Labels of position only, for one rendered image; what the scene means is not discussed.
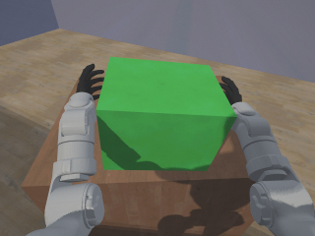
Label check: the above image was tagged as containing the right robot forearm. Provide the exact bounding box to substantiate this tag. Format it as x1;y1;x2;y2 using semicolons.
230;101;315;217

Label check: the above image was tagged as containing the carton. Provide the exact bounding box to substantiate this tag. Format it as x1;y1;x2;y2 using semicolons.
95;57;237;171

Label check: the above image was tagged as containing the left robot forearm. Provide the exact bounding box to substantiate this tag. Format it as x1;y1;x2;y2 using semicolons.
44;91;97;225

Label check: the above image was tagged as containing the robot left upper arm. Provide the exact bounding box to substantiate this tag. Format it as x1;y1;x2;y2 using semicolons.
26;182;105;236

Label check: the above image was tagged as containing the left robot hand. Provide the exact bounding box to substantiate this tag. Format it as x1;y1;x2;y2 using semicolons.
76;63;104;100

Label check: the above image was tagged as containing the right robot hand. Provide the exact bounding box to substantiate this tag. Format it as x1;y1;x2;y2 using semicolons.
219;76;242;105

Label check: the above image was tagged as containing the robot right upper arm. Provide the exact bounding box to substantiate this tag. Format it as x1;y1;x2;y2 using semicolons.
249;180;315;236

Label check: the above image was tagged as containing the pedestal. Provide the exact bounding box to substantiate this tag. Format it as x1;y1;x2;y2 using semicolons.
21;76;256;236

